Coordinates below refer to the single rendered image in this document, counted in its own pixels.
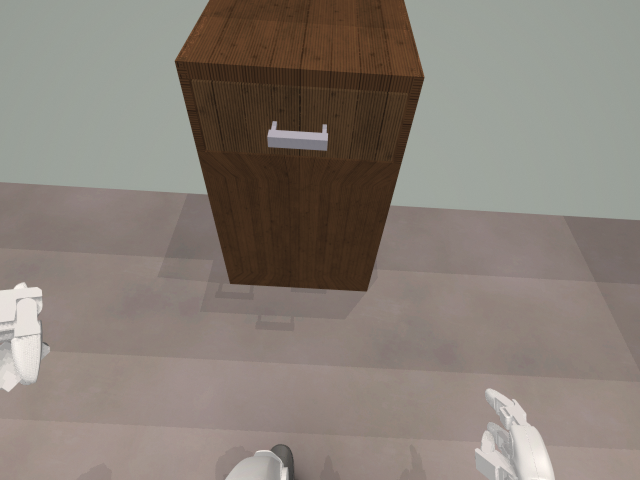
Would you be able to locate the cabinet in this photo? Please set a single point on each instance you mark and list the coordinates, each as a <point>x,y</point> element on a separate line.
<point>301,221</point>

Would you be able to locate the handle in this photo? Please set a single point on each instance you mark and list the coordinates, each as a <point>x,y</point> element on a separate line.
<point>297,139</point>

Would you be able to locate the left robot hand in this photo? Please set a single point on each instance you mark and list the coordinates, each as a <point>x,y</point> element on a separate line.
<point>20,359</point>

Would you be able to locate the left robot foot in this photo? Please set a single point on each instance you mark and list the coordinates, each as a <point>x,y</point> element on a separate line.
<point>285,454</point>

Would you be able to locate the drawer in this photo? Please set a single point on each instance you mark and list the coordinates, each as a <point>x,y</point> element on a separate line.
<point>361,124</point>

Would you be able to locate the left robot thigh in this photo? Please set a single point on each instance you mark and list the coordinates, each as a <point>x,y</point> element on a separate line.
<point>259,468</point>

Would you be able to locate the right robot hand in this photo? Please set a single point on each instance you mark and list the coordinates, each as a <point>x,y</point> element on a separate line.
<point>524,455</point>

